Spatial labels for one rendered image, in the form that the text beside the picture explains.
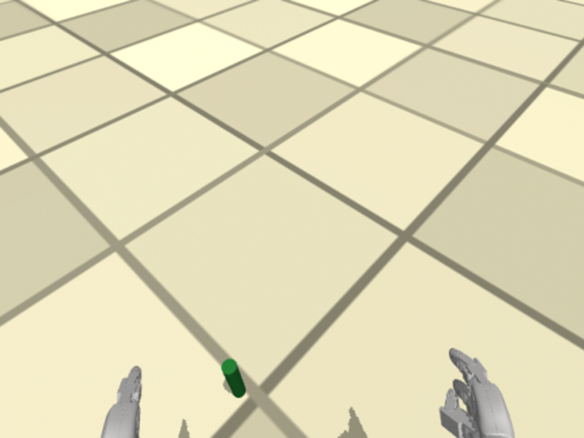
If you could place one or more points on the can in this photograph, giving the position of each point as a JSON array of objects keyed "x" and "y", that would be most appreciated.
[{"x": 233, "y": 377}]

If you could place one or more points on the left robot hand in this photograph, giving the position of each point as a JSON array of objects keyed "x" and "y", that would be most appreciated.
[{"x": 123, "y": 418}]

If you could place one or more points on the right robot hand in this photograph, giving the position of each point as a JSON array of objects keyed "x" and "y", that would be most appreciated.
[{"x": 486, "y": 414}]

